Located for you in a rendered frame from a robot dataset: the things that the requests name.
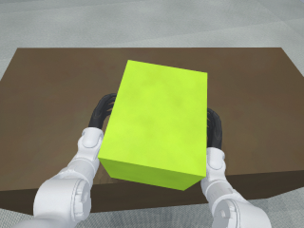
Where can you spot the robot right hand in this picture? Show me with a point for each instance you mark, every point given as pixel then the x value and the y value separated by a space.
pixel 214 129

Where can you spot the robot left upper arm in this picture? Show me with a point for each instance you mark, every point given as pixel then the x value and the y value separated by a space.
pixel 60 203

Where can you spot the robot right forearm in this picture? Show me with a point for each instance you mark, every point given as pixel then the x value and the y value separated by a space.
pixel 215 186

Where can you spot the robot left forearm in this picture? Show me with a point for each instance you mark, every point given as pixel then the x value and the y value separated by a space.
pixel 85 163

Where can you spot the pedestal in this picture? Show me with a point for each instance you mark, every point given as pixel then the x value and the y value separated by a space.
pixel 48 95

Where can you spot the robot left hand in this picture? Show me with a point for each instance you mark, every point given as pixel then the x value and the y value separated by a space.
pixel 100 112

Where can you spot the robot right upper arm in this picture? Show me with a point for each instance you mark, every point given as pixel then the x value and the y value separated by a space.
pixel 231 213

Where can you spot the carton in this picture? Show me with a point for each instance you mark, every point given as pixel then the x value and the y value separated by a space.
pixel 157 130

